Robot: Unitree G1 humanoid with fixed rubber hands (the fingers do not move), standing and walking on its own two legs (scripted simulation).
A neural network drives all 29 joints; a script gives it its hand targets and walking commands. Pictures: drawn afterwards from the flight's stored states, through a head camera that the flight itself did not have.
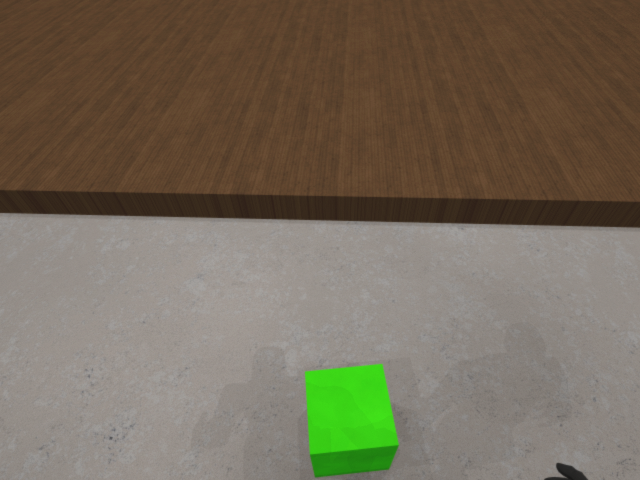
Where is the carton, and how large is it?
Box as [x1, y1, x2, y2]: [305, 364, 398, 476]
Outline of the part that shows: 382,364 305,371 309,447 315,476 388,469 398,443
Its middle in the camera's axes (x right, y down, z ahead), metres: +0.07 +0.51 +1.06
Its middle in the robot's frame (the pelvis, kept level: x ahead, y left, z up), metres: +0.39 -0.03 -0.66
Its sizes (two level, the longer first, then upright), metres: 0.210 0.200 0.250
